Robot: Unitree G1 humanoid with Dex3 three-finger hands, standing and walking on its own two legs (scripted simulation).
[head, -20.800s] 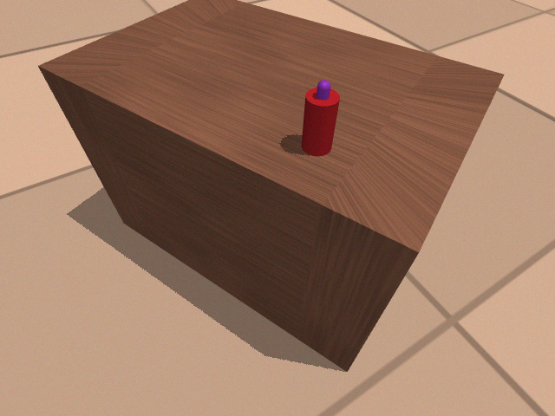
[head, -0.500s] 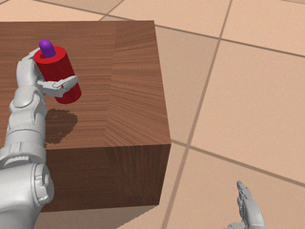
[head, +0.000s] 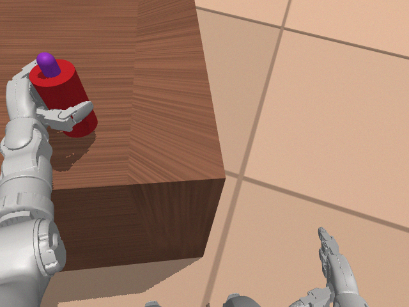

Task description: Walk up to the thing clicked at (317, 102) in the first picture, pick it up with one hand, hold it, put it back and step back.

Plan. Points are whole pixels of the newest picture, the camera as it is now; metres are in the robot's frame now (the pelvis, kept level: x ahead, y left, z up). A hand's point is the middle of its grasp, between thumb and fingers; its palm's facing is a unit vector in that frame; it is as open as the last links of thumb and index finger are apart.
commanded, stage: lower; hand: left
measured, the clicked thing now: (64, 94) +0.49 +0.21 +0.13
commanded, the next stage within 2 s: loosen in 0.88 s
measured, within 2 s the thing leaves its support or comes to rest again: rests again in 0.52 s
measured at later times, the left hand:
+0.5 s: hand (69, 106) +0.49 +0.21 +0.09, palm faces +0.17 -0.99 +0.03, open 10.0 cm
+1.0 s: hand (71, 108) +0.50 +0.21 +0.08, palm faces +0.17 -0.99 +0.04, open 9.9 cm
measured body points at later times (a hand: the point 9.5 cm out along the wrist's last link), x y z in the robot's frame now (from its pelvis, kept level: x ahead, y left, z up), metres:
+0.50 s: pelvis +0.00 +0.00 -0.01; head +0.09 +0.02 +0.43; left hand +0.48 +0.26 +0.09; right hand +0.15 -0.26 -0.05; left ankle +0.01 +0.12 -0.70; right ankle +0.01 -0.14 -0.70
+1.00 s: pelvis -0.01 +0.00 -0.02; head +0.09 +0.02 +0.42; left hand +0.48 +0.26 +0.09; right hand +0.15 -0.26 -0.05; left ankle +0.01 +0.12 -0.70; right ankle +0.01 -0.14 -0.70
